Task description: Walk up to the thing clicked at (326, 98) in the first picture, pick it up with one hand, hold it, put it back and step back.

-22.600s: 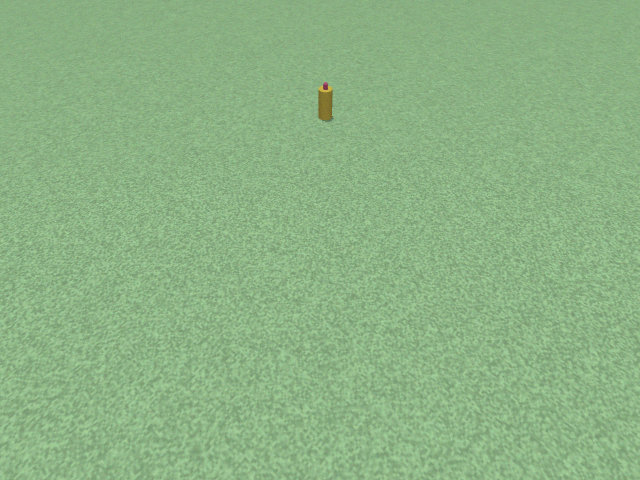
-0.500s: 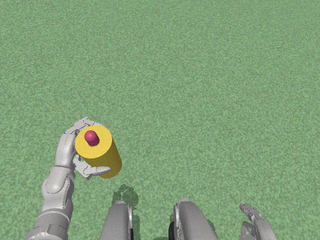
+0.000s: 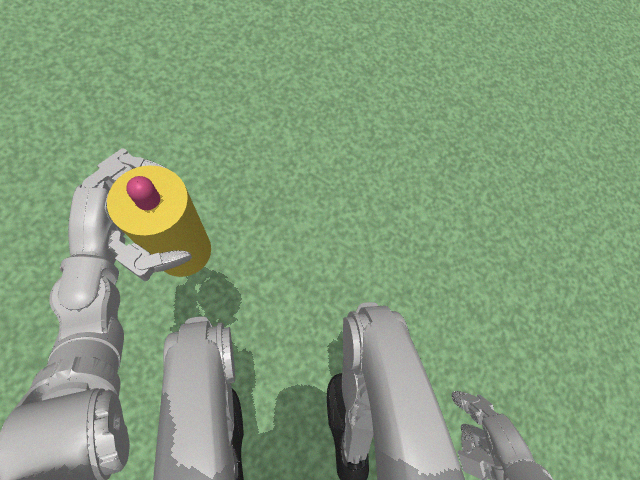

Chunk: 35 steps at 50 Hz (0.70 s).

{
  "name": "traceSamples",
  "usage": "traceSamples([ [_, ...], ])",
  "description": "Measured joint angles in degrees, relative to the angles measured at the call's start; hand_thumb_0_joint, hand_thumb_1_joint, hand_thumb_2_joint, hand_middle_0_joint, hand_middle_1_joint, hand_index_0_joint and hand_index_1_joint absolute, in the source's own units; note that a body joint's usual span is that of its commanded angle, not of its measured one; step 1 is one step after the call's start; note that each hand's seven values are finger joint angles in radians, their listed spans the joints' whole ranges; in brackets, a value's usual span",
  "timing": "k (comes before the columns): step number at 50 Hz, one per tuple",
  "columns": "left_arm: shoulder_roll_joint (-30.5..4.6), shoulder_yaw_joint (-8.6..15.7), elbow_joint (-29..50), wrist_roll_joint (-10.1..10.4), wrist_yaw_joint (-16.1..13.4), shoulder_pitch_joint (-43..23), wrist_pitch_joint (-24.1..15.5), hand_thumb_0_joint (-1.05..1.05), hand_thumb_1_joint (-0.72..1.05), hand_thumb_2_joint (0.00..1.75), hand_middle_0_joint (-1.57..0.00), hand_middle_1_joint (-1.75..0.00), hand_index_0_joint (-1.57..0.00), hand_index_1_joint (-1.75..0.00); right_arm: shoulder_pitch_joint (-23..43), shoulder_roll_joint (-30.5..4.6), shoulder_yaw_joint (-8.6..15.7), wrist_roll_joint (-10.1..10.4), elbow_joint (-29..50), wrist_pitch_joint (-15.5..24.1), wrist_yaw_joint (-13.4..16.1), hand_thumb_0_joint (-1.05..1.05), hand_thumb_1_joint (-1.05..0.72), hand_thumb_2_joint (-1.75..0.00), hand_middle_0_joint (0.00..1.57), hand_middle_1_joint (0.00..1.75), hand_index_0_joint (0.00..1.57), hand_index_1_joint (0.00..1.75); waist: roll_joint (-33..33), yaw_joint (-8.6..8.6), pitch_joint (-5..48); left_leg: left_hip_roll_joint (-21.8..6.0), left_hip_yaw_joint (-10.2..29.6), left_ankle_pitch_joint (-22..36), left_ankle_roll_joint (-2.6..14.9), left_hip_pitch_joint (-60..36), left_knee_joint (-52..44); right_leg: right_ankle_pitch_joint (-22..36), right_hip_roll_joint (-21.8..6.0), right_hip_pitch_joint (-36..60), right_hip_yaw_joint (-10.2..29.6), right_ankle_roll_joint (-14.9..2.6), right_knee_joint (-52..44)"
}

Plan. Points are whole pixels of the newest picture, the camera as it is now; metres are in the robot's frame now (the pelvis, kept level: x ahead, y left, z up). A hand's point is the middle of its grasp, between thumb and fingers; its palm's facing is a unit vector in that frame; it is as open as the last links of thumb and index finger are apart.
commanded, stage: crouch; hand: left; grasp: from the side
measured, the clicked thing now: (164, 223) +0.43 +0.16 -0.06
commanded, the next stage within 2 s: lower in 0.82 s
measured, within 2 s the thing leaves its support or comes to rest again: neither
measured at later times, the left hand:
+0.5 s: hand (170, 222) +0.47 +0.18 -0.16, palm faces -0.06 -1.00 -0.02, open 11.3 cm
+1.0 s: hand (171, 228) +0.48 +0.18 -0.21, palm faces -0.07 -1.00 -0.05, open 11.3 cm
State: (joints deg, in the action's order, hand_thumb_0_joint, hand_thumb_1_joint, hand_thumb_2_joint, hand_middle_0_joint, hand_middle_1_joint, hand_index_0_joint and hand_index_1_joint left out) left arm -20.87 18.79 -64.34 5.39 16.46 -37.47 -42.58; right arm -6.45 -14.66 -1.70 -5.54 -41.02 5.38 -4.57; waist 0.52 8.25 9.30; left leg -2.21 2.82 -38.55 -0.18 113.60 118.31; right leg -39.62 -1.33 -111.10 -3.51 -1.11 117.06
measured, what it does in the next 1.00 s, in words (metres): lowers itself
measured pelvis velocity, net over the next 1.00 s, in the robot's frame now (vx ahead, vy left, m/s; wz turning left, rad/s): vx -0.01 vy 0.01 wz -0.10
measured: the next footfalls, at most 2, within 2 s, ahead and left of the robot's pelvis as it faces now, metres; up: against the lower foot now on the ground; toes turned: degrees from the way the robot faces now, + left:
none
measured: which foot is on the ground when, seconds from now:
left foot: down 0.00-1.00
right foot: down 0.00-1.00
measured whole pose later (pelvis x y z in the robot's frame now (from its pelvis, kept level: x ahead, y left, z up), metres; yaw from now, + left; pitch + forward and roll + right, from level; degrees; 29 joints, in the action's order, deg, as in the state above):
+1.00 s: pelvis -0.01 +0.01 -0.11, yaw -6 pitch +28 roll -9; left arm -34.0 21.4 -66.8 4.8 13.5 -42.3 -41.6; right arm -3.5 -18.1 -11.0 -9.6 -40.0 0.6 -6.1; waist 3.4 13.4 -2.5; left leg -1.8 9.9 -39.9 -0.3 130.4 141.2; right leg -39.6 -0.7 -124.4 -9.0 -0.7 135.4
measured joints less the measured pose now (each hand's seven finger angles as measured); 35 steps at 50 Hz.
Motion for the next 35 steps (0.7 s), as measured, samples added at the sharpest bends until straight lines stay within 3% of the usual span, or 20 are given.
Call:
traceSamples([
  [6, -2.05, 2.86, 0.08, -1.36, -1.49, -0.8, 0.73, -0.06, -0.61, 0.96, -0.67, -1.09, -0.71, -1.12, -0.5, -0.33, -0.62, -0.52, -0.31, -1.22, -0.14, 0.01, -0.92, -0.91, 0.2, 0.3, 0.2, 0.3, 0.56, 1.62, -2.34, -0.02, 0.51, 0.57, 0.02, 5.81, 6.22, 0.63, 0.0, -5.66, -0.24, -0.09, 6.04],
  [18, -6.64, 2.13, -2.5, -0.74, -1.64, -4.91, 2.12, -0.06, -0.61, 0.95, -0.68, -1.07, -0.72, -1.11, -1.42, -1.26, -3.06, -0.69, -1.36, -1.91, 0.06, 0.01, -0.93, -0.91, 0.21, 0.3, 0.2, 0.3, 0.32, 3.39, -4.82, 0.2, 1.78, 0.72, 0.47, 12.58, 14.08, 0.84, -0.09, -11.4, -1.13, 0.26, 12.93],
  [26, -7.83, 4.96, -3.2, -1.59, -1.48, -5.38, 2.08, -0.06, -0.61, 0.95, -0.68, -1.07, -0.72, -1.11, -0.52, -2.17, -4.84, -1.56, -0.02, -3.0, -0.58, 0.01, -0.92, -0.91, 0.21, 0.3, 0.2, 0.31, 0.96, 4.66, -6.92, 0.05, 3.38, -0.23, 0.31, 14.88, 17.92, 0.41, 0.27, -13.12, -2.43, 0.23, 15.74],
  [30, -9.3, 5.24, -1.8, -2.54, -1.51, -4.19, 2.18, -0.06, -0.61, 0.95, -0.68, -1.07, -0.72, -1.11, 0.14, -2.34, -5.42, -2.22, 0.41, -3.56, -0.8, 0.01, -0.92, -0.91, 0.21, 0.3, 0.2, 0.31, 1.56, 4.89, -8.1, 0.05, 4.14, -0.57, 0.09, 15.63, 19.23, 0.28, 0.39, -13.69, -3.06, 0.11, 16.66],
  [35, -9.88, 4.83, 0.37, -1.36, -2.23, -2.98, 2.36, -0.06, -0.61, 0.95, -0.68, -1.07, -0.72, -1.11, 0.82, -2.7, -6.2, -2.78, 0.49, -3.93, -1.0, 0.0, -0.92, -0.91, 0.21, 0.3, 0.2, 0.31, 2.25, 4.53, -9.36, 0.17, 4.75, -0.87, -0.04, 16.16, 20.35, 0.04, 0.39, -13.92, -3.56, 0.09, 17.45],
])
